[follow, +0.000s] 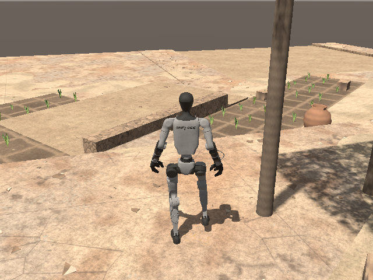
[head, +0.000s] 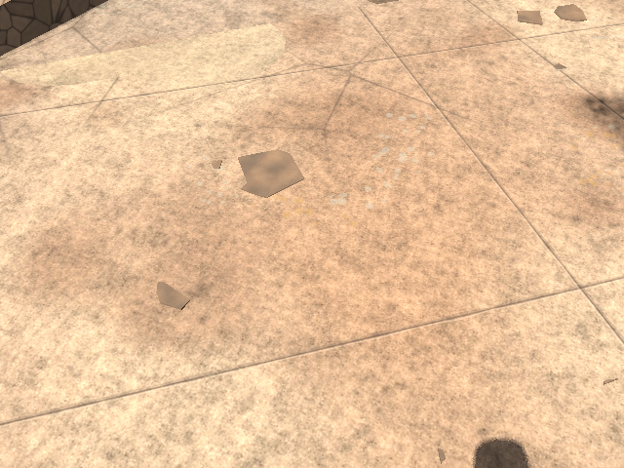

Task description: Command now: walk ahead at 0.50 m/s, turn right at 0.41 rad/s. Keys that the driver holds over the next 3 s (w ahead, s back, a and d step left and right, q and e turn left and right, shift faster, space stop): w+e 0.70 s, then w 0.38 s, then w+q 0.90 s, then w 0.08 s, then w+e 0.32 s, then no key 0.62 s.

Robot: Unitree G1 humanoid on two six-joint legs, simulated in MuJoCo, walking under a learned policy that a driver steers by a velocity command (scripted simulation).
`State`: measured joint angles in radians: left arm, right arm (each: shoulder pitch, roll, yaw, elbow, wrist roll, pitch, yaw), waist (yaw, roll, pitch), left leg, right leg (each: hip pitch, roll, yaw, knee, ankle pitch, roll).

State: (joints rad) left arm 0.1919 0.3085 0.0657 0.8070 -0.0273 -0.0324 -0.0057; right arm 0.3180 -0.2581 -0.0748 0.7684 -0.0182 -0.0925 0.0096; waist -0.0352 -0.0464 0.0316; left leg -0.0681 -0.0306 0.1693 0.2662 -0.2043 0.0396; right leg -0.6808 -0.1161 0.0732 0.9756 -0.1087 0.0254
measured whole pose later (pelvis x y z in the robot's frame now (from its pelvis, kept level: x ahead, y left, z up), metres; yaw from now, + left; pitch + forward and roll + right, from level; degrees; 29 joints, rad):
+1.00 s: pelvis +0.55 -0.13 +0.00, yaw -30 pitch +2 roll +1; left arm 0.17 0.29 0.05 0.67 -0.01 -0.05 -0.01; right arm 0.35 -0.26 -0.06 0.83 0.01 -0.09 0.02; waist -0.07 -0.04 0.02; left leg -0.13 -0.04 0.02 0.29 -0.19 0.04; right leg -0.62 -0.08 0.05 0.86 -0.20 0.00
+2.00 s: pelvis +1.03 -0.33 +0.00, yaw -3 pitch +1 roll +0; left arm 0.09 0.30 0.05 0.70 0.02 -0.10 0.01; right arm 0.33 -0.28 -0.07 0.74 0.02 -0.04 0.01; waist -0.06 -0.03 0.05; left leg -0.17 -0.12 -0.09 0.34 -0.18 0.10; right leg -0.66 -0.10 0.09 0.85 -0.13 0.06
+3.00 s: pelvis +1.46 -0.41 -0.01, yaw -11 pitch -1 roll +1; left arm 0.24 0.27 0.04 0.86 0.02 0.04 0.03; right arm 0.14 -0.21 -0.02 0.81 -0.02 -0.01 0.01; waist 0.01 -0.01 0.03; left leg -0.34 -0.04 -0.01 0.50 -0.16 0.02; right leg -0.25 -0.04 0.06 0.57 -0.30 0.04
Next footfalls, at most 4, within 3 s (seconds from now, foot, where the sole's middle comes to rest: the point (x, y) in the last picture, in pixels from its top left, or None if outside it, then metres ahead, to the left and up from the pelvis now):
0.24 right None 0.29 -0.16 -0.78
0.72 left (332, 411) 0.61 -0.05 -0.78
1.20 right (482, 370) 0.71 -0.40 -0.78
1.72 left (405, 252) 1.06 -0.27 -0.78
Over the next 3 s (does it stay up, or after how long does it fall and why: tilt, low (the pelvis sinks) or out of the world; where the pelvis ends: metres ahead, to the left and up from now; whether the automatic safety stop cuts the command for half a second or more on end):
stays up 1.46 -0.41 -0.01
